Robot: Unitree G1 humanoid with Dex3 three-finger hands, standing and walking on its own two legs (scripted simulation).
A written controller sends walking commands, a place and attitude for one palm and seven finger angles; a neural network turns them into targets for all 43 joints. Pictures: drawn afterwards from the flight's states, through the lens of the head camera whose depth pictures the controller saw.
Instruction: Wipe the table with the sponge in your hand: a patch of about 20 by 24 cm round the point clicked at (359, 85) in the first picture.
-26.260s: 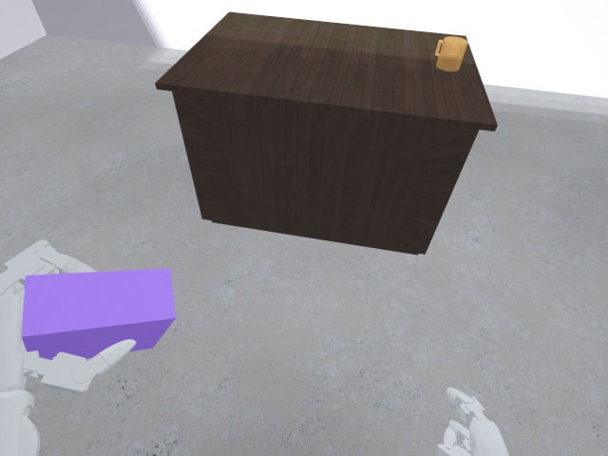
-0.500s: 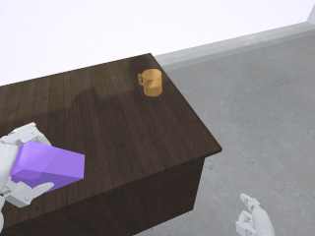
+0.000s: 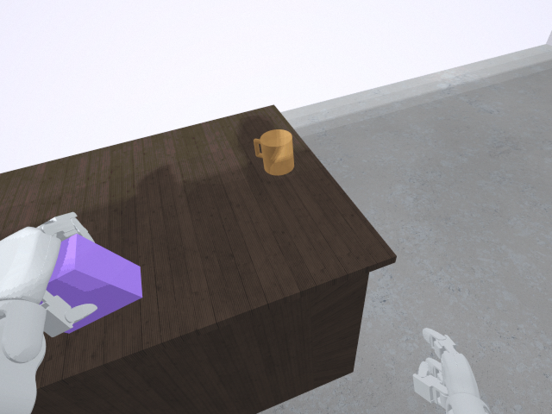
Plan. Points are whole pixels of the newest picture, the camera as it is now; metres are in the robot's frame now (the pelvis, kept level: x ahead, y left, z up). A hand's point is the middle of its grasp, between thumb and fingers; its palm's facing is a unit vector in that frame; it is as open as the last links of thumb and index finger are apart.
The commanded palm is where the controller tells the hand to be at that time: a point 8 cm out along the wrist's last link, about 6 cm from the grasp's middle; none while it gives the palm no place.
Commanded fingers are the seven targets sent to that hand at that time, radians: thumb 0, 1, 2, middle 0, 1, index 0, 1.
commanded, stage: turn the palm down, sponge in hand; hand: left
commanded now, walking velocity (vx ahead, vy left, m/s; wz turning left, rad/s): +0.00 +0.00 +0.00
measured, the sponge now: (83, 291) +0.22 +0.29 +0.11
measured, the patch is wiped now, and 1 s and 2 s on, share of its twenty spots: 0.00 0.00 0.00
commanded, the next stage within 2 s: move the sponge above the wiping area in 0.84 s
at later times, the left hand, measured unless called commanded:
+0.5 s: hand (57, 270) +0.24 +0.33 +0.14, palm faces +0.14 -0.12 -0.98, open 9.5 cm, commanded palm +0.19 +0.31 +0.21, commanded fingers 0.00 0.10 1.30 -1.20 -1.60 -1.20 -1.60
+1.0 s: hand (72, 274) +0.24 +0.32 +0.12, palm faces +0.03 -0.13 -0.99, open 9.5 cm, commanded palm +0.20 +0.32 +0.20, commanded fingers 0.00 0.10 1.30 -1.20 -1.60 -1.20 -1.60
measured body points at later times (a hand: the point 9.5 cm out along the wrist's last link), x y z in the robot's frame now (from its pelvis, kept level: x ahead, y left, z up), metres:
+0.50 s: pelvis +0.01 +0.03 +0.01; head +0.00 -0.02 +0.46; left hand +0.23 +0.33 +0.19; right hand +0.28 -0.16 -0.06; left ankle +0.01 +0.12 -0.73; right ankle +0.04 -0.05 -0.73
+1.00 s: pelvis +0.02 +0.04 +0.01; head +0.02 -0.01 +0.46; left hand +0.24 +0.32 +0.18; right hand +0.29 -0.15 -0.06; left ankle +0.01 +0.12 -0.73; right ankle +0.04 -0.05 -0.73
